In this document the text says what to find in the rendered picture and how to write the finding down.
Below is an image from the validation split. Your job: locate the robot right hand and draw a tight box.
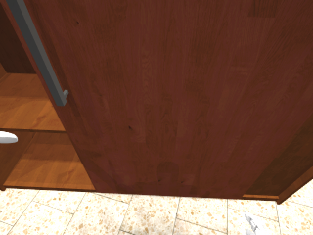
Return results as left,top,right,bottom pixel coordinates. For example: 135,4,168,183
242,211,270,235

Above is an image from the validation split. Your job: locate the robot left hand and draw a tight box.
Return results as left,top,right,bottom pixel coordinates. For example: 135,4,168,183
0,131,18,144

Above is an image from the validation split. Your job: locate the handle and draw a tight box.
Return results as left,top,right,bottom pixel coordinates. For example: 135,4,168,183
6,0,69,107

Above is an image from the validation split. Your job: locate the wardrobe door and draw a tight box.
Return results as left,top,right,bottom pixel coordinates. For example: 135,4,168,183
245,113,313,196
0,0,313,200

